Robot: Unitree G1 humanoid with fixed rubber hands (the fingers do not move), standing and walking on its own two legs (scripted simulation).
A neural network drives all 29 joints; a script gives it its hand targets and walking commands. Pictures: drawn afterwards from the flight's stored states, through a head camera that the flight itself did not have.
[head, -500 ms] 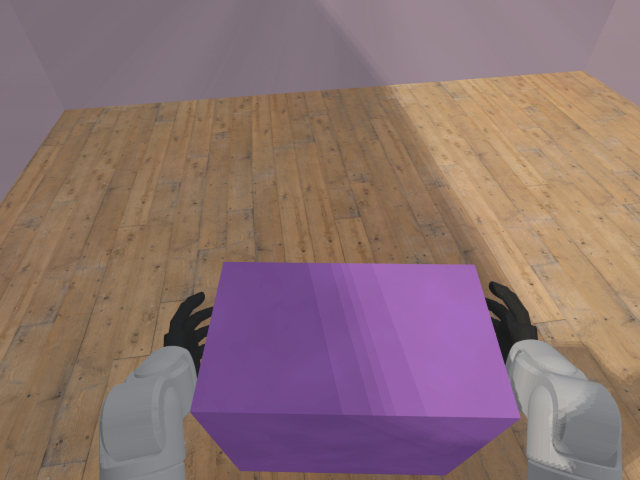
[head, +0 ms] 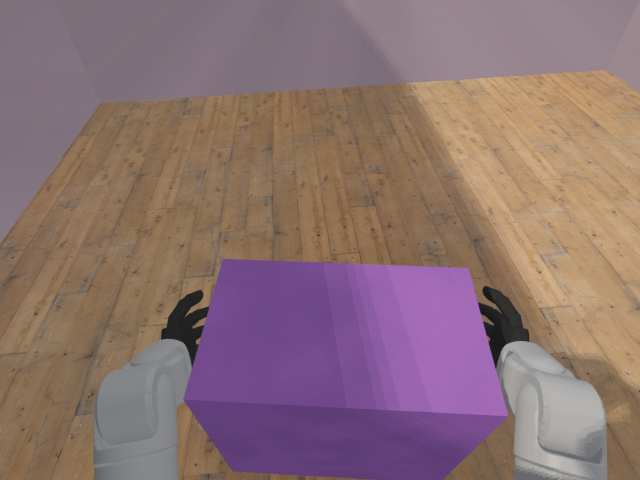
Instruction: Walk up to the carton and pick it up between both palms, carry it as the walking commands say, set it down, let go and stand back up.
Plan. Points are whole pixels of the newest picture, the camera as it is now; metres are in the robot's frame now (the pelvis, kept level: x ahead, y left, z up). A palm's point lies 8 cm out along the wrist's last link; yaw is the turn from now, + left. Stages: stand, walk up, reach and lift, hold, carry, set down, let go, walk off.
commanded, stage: carry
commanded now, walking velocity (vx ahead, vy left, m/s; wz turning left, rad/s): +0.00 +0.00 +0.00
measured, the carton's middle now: (339, 379) +0.24 +0.00 +0.02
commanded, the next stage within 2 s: none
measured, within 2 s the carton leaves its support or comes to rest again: neither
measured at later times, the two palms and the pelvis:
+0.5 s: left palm (171, 455) +0.15 +0.17 +0.04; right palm (527, 418) +0.18 -0.19 +0.06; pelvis -0.08 -0.02 -0.02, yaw -1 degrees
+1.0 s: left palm out of the picture +0.09 +0.15 +0.08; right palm out of the picture +0.09 -0.22 +0.08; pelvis -0.16 -0.02 +0.02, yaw -3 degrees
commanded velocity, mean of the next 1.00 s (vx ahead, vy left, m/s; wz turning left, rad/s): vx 0.00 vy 0.00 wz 0.00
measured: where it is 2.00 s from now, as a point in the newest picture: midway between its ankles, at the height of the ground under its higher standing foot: outside the picture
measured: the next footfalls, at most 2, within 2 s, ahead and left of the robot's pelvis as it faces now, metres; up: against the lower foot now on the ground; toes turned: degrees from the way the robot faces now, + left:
left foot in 0.58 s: -0.11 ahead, +0.02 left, +0.00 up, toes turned +5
right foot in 0.92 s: -0.15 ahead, -0.12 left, +0.00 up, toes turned -8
